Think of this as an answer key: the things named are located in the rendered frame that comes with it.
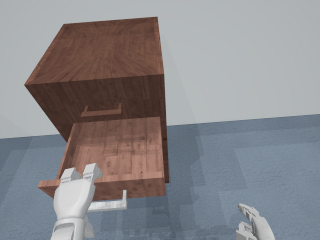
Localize right robot hand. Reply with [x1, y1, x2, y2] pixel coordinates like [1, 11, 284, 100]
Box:
[236, 203, 275, 240]

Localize handle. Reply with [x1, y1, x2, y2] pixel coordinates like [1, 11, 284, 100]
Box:
[87, 190, 128, 212]
[80, 109, 123, 121]

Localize left robot hand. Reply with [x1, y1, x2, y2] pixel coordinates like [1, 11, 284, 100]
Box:
[53, 163, 103, 238]

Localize left robot forearm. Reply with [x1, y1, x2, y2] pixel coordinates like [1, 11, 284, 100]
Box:
[50, 217, 86, 240]

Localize drawer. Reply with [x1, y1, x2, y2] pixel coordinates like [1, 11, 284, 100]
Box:
[38, 116, 166, 201]

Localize cabinet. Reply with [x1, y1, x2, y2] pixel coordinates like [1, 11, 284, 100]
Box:
[24, 16, 169, 184]

